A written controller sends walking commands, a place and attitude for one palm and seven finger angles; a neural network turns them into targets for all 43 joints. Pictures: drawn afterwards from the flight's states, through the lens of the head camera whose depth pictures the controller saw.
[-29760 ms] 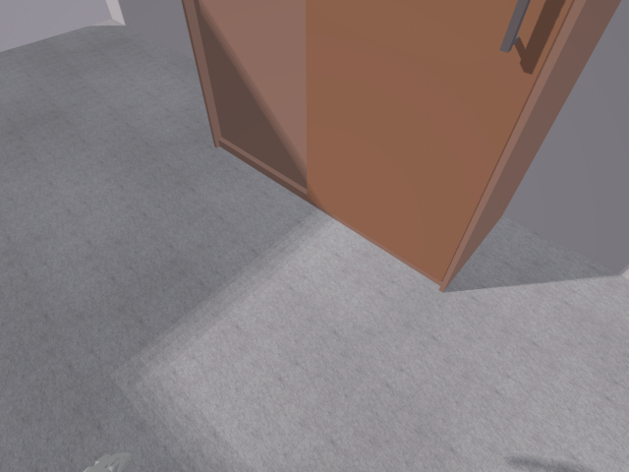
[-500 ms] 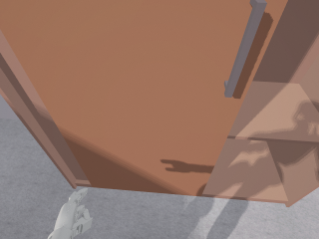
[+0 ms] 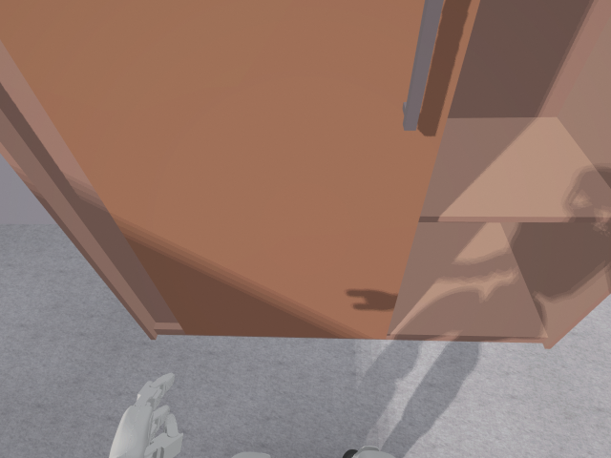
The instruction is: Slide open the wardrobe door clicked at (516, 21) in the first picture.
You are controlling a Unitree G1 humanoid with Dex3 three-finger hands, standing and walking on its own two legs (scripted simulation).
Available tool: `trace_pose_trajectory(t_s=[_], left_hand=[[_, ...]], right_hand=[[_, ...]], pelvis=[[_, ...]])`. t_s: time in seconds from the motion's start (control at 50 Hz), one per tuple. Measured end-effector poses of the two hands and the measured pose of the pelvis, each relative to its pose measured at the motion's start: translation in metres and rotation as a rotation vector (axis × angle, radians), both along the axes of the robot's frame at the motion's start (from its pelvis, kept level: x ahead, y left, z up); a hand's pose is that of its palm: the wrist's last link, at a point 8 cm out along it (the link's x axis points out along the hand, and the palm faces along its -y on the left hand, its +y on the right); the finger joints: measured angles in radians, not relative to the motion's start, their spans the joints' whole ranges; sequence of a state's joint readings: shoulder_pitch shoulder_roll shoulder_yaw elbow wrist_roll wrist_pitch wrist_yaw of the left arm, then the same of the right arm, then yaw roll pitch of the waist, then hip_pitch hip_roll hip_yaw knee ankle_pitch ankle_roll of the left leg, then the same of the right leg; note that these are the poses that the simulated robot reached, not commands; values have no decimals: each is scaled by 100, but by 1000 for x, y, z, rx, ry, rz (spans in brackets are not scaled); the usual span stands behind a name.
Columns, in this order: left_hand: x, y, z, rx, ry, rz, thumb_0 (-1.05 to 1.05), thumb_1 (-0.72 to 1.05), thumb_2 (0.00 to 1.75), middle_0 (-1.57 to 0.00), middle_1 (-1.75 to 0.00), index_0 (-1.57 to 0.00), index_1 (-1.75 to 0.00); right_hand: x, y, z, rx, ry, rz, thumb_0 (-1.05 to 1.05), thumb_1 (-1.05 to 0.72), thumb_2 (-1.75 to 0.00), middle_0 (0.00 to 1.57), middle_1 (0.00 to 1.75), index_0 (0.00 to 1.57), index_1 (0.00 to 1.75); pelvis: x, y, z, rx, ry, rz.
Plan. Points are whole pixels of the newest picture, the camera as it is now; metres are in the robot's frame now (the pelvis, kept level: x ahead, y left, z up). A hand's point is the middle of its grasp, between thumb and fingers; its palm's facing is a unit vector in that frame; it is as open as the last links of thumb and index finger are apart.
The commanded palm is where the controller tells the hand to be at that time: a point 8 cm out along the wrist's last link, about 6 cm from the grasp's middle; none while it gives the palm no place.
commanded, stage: step back with the hand held close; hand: right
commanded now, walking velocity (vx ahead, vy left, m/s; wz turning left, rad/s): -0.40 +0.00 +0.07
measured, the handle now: (421, 44) +0.58 -0.12 +0.26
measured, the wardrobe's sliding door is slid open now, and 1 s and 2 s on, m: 0.54 0.54 0.54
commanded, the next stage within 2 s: stop stepping back and stand still in 0.08 s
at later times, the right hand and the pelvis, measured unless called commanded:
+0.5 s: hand out of the picture +0.14 -0.27 +0.18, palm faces +0.33 +0.82 -0.47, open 7.4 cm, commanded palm +0.09 -0.30 +0.19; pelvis -0.07 -0.02 +0.02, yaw +5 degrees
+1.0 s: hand out of the picture +0.17 -0.27 +0.16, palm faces +0.29 +0.83 -0.47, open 7.4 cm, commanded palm none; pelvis -0.07 -0.03 +0.01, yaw +6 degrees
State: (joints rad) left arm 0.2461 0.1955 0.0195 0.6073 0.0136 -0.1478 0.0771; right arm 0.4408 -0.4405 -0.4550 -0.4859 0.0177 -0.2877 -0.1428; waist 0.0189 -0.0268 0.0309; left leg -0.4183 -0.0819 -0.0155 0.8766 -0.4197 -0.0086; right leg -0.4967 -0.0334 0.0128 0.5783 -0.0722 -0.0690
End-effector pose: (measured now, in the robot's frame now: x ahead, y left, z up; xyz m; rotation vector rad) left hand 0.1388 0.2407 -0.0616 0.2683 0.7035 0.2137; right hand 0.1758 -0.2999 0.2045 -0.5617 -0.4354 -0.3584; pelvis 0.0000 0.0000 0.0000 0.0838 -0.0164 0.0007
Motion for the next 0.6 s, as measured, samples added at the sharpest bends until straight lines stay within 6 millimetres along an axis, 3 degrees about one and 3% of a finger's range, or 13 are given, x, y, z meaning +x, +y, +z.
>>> trace_pose_trajectory(t_s=[0.14,0.24,0.32,0.44,0.52,0.6], left_hand=[[-18,-7,-4,-41,0,-39,1,90,90,-21,-30,-20,-30],[-37,-11,7,-14,47,-30,1,90,90,-21,-30,-20,-30],[-49,-12,14,16,-15,10,1,90,90,-21,-30,-20,-30],[-80,-20,30,-7,-43,36,1,90,90,-21,-29,-20,-30],[-95,-17,22,-13,-11,32,1,90,90,-21,-30,-20,-30],[-106,-9,6,2,54,41,1,90,90,-21,-30,-20,-30]], right_hand=[[-35,5,-4,18,33,-12,1,-89,-90,21,31,20,30],[-36,7,-14,93,78,31,1,-89,-90,21,31,21,30],[-32,-4,-23,85,105,61,1,-89,-90,21,31,21,30],[-53,-9,-10,59,153,57,1,-89,-90,21,31,21,30],[-72,-7,-7,18,164,40,1,-89,-90,21,31,21,30],[-77,-13,-15,66,155,9,1,-89,-90,21,31,21,30]], pelvis=[[-29,3,2,-33,40,68],[-41,-5,14,-77,49,87],[-56,-17,7,-66,53,72],[-72,-19,20,-62,37,82],[-76,-16,18,-72,47,88],[-80,-20,13,-56,29,100]])
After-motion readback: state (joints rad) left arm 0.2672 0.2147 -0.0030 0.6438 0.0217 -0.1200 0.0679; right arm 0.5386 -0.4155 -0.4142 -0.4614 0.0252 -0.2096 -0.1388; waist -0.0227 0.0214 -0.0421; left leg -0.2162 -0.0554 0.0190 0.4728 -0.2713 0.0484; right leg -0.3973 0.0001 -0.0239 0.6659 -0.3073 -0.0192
